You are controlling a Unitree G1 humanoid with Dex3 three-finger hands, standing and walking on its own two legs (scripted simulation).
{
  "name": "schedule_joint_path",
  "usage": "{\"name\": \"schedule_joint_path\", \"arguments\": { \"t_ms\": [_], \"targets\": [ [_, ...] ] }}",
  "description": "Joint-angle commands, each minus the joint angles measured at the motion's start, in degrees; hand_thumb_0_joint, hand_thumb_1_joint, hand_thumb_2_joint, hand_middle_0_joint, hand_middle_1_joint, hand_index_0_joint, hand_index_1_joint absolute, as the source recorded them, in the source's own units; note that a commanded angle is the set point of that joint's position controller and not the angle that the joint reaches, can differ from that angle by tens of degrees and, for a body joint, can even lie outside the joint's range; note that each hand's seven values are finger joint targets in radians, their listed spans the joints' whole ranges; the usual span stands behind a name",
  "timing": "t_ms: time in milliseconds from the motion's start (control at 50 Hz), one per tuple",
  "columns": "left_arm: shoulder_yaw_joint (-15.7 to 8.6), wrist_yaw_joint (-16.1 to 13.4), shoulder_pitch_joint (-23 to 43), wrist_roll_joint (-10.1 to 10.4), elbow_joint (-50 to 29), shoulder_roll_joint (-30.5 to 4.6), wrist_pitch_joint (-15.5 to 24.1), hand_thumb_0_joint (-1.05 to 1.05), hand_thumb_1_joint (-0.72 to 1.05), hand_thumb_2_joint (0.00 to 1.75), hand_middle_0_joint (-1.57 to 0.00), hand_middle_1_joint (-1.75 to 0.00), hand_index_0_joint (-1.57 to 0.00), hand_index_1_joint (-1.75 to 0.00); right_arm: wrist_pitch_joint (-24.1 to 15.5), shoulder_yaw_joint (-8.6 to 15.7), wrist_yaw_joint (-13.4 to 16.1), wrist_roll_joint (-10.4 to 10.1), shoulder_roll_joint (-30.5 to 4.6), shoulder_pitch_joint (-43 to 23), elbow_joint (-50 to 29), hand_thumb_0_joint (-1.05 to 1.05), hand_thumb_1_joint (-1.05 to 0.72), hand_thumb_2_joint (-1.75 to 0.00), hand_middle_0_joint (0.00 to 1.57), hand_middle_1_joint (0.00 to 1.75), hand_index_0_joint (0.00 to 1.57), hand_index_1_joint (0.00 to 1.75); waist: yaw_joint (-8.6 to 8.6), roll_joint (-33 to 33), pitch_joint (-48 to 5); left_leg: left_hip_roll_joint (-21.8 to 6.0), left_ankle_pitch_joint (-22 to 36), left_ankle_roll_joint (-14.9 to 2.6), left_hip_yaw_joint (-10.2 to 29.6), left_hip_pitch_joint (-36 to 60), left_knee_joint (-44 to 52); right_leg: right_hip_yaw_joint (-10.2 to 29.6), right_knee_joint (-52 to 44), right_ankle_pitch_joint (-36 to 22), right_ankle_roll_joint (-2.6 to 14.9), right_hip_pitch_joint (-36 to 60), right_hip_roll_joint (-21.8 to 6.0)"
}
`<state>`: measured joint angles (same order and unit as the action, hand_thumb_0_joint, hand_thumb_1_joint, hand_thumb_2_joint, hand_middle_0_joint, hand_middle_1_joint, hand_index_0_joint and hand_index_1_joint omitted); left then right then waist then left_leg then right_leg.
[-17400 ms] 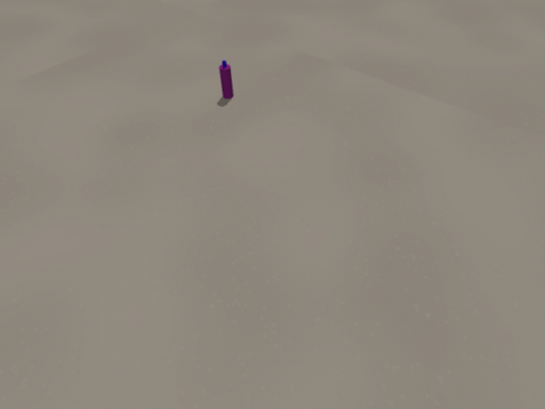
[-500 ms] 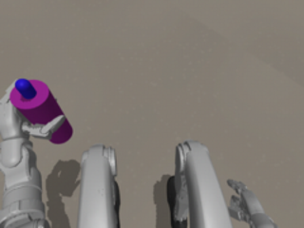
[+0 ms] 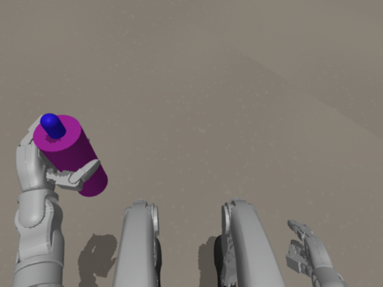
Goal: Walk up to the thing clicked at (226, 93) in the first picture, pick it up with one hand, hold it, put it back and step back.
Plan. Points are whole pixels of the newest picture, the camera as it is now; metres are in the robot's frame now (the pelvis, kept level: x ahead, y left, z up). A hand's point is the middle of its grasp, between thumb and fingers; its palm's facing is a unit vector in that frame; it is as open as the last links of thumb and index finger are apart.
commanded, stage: lift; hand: left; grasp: from the side
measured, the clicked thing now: (74, 157) +0.36 +0.23 -0.02
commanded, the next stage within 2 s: hold in 1.52 s
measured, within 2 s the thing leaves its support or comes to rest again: neither
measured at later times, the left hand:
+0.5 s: hand (32, 124) +0.36 +0.22 +0.14, palm faces +0.23 -0.97 -0.06, open 10.2 cm
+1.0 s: hand (27, 93) +0.37 +0.19 +0.20, palm faces +0.23 -0.97 -0.04, open 10.2 cm
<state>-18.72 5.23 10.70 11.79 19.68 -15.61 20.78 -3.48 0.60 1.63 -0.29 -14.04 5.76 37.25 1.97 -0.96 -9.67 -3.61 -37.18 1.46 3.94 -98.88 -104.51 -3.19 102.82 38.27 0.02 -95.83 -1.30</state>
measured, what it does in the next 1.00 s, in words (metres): rises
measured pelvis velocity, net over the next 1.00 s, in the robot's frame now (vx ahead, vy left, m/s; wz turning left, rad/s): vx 0.04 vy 0.00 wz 0.05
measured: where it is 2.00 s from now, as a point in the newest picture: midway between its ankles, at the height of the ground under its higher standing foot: (189, 279)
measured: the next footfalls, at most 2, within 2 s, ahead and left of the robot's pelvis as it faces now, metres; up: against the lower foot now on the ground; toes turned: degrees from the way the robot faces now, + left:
none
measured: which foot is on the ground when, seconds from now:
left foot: down 0.00-1.00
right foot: down 0.00-1.00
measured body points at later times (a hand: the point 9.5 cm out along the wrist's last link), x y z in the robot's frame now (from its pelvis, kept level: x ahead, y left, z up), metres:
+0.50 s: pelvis +0.03 +0.00 +0.13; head +0.13 +0.03 +0.57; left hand +0.34 +0.27 +0.15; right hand +0.19 -0.23 +0.02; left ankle +0.07 +0.13 -0.48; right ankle +0.07 -0.12 -0.48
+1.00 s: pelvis +0.04 +0.00 +0.18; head +0.12 +0.01 +0.63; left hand +0.35 +0.24 +0.21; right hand +0.19 -0.24 +0.07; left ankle +0.07 +0.13 -0.48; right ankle +0.07 -0.13 -0.48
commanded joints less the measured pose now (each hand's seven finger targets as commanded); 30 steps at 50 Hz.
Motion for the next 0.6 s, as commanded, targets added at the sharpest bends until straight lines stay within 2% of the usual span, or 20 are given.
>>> {"name": "schedule_joint_path", "arguments": {
  "t_ms": [0, 20, 40, 60, 80, 120, 160, 180, 220, 260, 280, 320, 340, 360, 400, 420, 440, 460, 520, 580],
  "targets": [
    [-4.3, -2.5, 15.0, 1.6, -24.3, -13.5, 6.8, 0.00, 0.10, 1.23, -1.14, -1.33, -1.17, -1.32, -2.1, 3.3, 1.1, -0.4, -8.7, 5.3, -5.5, 0.00, -0.90, -0.90, 0.20, 0.30, 0.20, 0.30, -0.92, -7.2, -37.9, 2.2, 14.8, -2.44, -0.7, 34.3, 18.1, 2.2, -19.3, -16.4, 1.28, 25.6, 2.1],
    [-3.6, -3.1, 14.0, 0.9, -24.3, -13.6, 6.2, 0.00, 0.10, 1.23, -1.14, -1.33, -1.17, -1.32, -2.2, 3.3, 1.3, -0.4, -8.5, 5.5, -5.1, 0.00, -0.90, -0.90, 0.20, 0.30, 0.20, 0.30, -1.00, -7.1, -37.8, 2.1, 16.3, -2.51, -0.8, 36.3, 19.0, 2.3, -20.4, -17.9, 1.22, 26.9, 2.1],
    [-1.4, -3.4, 12.5, 0.5, -24.7, -12.0, 5.6, 0.00, 0.10, 1.23, -1.14, -1.32, -1.17, -1.32, -2.2, 3.2, 1.4, -0.4, -8.3, 5.7, -5.3, 0.00, -0.90, -0.90, 0.20, 0.30, 0.20, 0.30, -0.65, -7.3, -37.3, 2.2, 17.4, -2.49, -0.8, 38.0, 20.2, 2.4, -21.8, -19.1, 1.14, 28.2, 2.1],
    [-1.2, -3.8, 11.9, 0.6, -24.1, -11.0, 5.2, 0.00, 0.09, 1.24, -1.13, -1.32, -1.16, -1.32, -2.3, 3.1, 1.5, -0.4, -8.3, 5.8, -5.3, 0.00, -0.90, -0.90, 0.20, 0.30, 0.20, 0.30, -0.28, -6.5, -35.7, 2.2, 17.7, -2.45, -0.6, 39.0, 21.4, 2.0, -22.8, -19.5, 1.11, 28.8, 2.2],
    [-2.5, -4.4, 11.1, 0.7, -24.2, -11.7, 5.1, 0.00, 0.09, 1.24, -1.14, -1.33, -1.17, -1.32, -2.4, 2.9, 1.6, -0.4, -8.0, 5.6, -5.5, 0.00, -0.89, -0.90, 0.20, 0.30, 0.20, 0.30, -1.21, -7.1, -35.0, 2.3, 18.0, -2.34, -0.7, 39.6, 22.6, 2.1, -23.7, -19.7, 1.19, 30.2, 2.3],
    [-0.2, -4.8, 12.2, 0.9, -23.5, -9.0, 5.0, 0.00, 0.10, 1.24, -1.14, -1.32, -1.16, -1.31, -2.8, 2.5, 1.7, -0.3, -7.7, 5.9, -5.1, 0.00, -0.89, -0.90, 0.20, 0.30, 0.20, 0.30, -0.23, -7.8, -33.1, 2.1, 18.3, -2.04, -0.1, 42.5, 25.1, 1.5, -25.2, -19.6, 1.37, 30.6, 2.4],
    [-0.4, -5.3, 10.7, 0.5, -20.3, -8.4, 5.0, 0.00, 0.11, 1.25, -1.15, -1.34, -1.18, -1.33, -3.0, 2.5, 1.8, -0.2, -7.7, 5.2, -5.5, 0.00, -0.89, -0.90, 0.20, 0.30, 0.20, 0.30, -0.22, -7.0, -30.0, 2.1, 17.2, -1.86, 0.2, 43.3, 27.8, 1.0, -27.3, -18.7, 1.46, 32.0, 2.4],
    [-1.4, -5.7, 12.0, 0.2, -20.4, -9.7, 5.3, 0.00, 0.11, 1.25, -1.14, -1.33, -1.17, -1.32, -3.0, 2.7, 1.9, -0.3, -7.8, 5.6, -5.4, 0.00, -0.89, -0.90, 0.20, 0.30, 0.20, 0.30, -0.66, -6.6, -28.9, 2.0, 16.7, -1.85, -0.1, 43.8, 28.8, 1.3, -28.5, -18.4, 1.44, 32.9, 2.3],
    [0.9, -5.9, 12.2, -0.6, -20.5, -8.3, 5.9, 0.00, 0.10, 1.25, -1.17, -1.35, -1.20, -1.34, -3.2, 2.3, 1.9, 0.0, -7.3, 5.3, -5.6, 0.00, -0.89, -0.89, 0.20, 0.30, 0.20, 0.30, -0.16, -7.7, -27.2, 2.1, 15.5, -1.53, 0.0, 45.9, 31.7, 1.2, -30.5, -17.7, 1.48, 34.6, 2.1],
    [-0.6, -6.1, 13.5, -0.6, -21.5, -9.8, 6.4, 0.00, 0.09, 1.24, -1.19, -1.35, -1.21, -1.34, -3.4, 2.3, 2.0, 0.1, -7.2, 5.3, -5.3, 0.00, -0.89, -0.90, 0.20, 0.30, 0.20, 0.30, -1.03, -8.6, -26.4, 2.2, 14.9, -1.34, 0.0, 48.2, 33.8, 1.2, -32.1, -17.0, 1.59, 36.1, 2.1],
    [1.9, -5.7, 11.9, -0.5, -18.9, -7.1, 6.2, 0.00, 0.10, 1.24, -1.18, -1.34, -1.20, -1.34, -3.6, 2.1, 1.9, 0.1, -7.1, 5.2, -5.5, 0.00, -0.89, -0.90, 0.20, 0.30, 0.20, 0.30, -0.20, -7.5, -25.5, 2.2, 15.3, -1.32, 0.1, 48.9, 34.6, 1.0, -33.0, -17.5, 1.53, 37.0, 2.2],
    [2.3, -5.5, 12.5, -0.3, -19.6, -7.0, 6.6, 0.00, 0.13, 1.25, -1.19, -1.35, -1.22, -1.35, -3.8, 2.1, 1.9, 0.2, -7.0, 5.8, -5.1, 0.00, -0.90, -0.90, 0.20, 0.30, 0.20, 0.30, -0.33, -7.3, -25.5, 2.3, 17.6, -1.34, -0.3, 50.6, 35.5, 1.0, -34.5, -19.8, 1.47, 39.5, 2.0],
    [4.1, -5.3, 11.5, -0.6, -17.2, -5.5, 6.3, 0.00, 0.11, 1.24, -1.20, -1.35, -1.22, -1.34, -3.9, 2.1, 1.9, 0.2, -7.1, 5.4, -5.2, 0.00, -0.90, -0.90, 0.20, 0.30, 0.20, 0.30, 0.25, -7.1, -23.9, 2.3, 17.3, -1.31, -0.3, 51.4, 36.7, 0.8, -35.5, -19.5, 1.51, 39.5, 2.2],
    [3.2, -5.3, 12.8, -0.7, -18.7, -6.8, 6.5, 0.00, 0.09, 1.23, -1.19, -1.34, -1.21, -1.34, -4.1, 2.2, 1.8, 0.2, -7.3, 5.4, -5.4, 0.00, -0.89, -0.90, 0.20, 0.30, 0.20, 0.30, -0.36, -7.0, -23.6, 2.4, 17.0, -1.37, -0.6, 51.8, 37.2, 0.9, -36.6, -19.5, 1.44, 41.0, 2.1],
    [4.0, -5.2, 13.1, -1.5, -17.5, -6.7, 6.6, 0.00, 0.08, 1.22, -1.20, -1.34, -1.22, -1.34, -3.9, 2.3, 1.6, 0.2, -7.3, 5.1, -5.5, 0.00, -0.90, -0.90, 0.20, 0.30, 0.20, 0.30, -0.21, -7.2, -22.2, 2.2, 16.8, -1.19, -0.2, 53.9, 39.7, 0.6, -38.0, -19.2, 1.45, 41.6, 2.0],
    [2.2, -5.4, 14.4, -1.5, -19.5, -8.8, 6.9, 0.00, 0.08, 1.21, -1.21, -1.34, -1.23, -1.34, -3.9, 2.4, 1.5, 0.3, -7.2, 5.2, -5.2, 0.00, -0.90, -0.90, 0.20, 0.30, 0.20, 0.30, -0.89, -7.6, -22.1, 2.3, 15.4, -1.24, -0.5, 54.0, 40.3, 0.8, -39.0, -18.1, 1.42, 42.8, 2.0],
    [4.2, -5.1, 12.9, -1.3, -17.6, -6.4, 6.8, 0.00, 0.05, 1.21, -1.21, -1.35, -1.23, -1.35, -3.9, 2.0, 1.3, 0.2, -7.0, 5.2, -5.8, 0.00, -0.90, -0.90, 0.20, 0.30, 0.20, 0.30, 0.03, -6.9, -21.7, 2.4, 14.8, -1.30, -0.4, 54.6, 41.3, 0.7, -40.1, -17.8, 1.34, 43.9, 2.0],
    [4.0, -5.2, 12.3, -0.9, -17.6, -5.8, 6.8, 0.00, 0.07, 1.22, -1.19, -1.34, -1.21, -1.33, -3.9, 2.0, 1.3, 0.1, -6.9, 5.7, -5.7, 0.00, -0.90, -0.90, 0.20, 0.30, 0.20, 0.30, -0.25, -5.9, -22.0, 2.3, 15.6, -1.16, -0.1, 55.7, 42.1, 0.3, -40.3, -18.3, 1.37, 44.5, 2.1],
    [3.4, -5.1, 14.5, -0.8, -18.7, -7.0, 7.2, 0.00, 0.11, 1.22, -1.18, -1.33, -1.20, -1.33, -3.8, 1.8, 1.3, 0.2, -7.1, 5.8, -5.5, 0.00, -0.90, -0.90, 0.20, 0.30, 0.20, 0.30, -0.32, -6.3, -22.2, 2.6, 18.2, -1.20, -0.6, 57.6, 43.1, 0.3, -41.7, -20.7, 1.31, 46.8, 2.1],
    [4.7, -5.1, 15.2, -1.2, -18.8, -6.6, 7.4, 0.00, 0.11, 1.23, -1.20, -1.34, -1.22, -1.34, -3.5, 1.4, 1.3, 0.4, -6.9, 6.0, -5.6, 0.00, -0.90, -0.90, 0.20, 0.30, 0.20, 0.30, -0.03, -6.3, -21.5, 2.7, 19.7, -1.27, -1.0, 59.5, 44.5, 0.5, -43.2, -22.2, 1.27, 49.0, 2.1]
  ]
}}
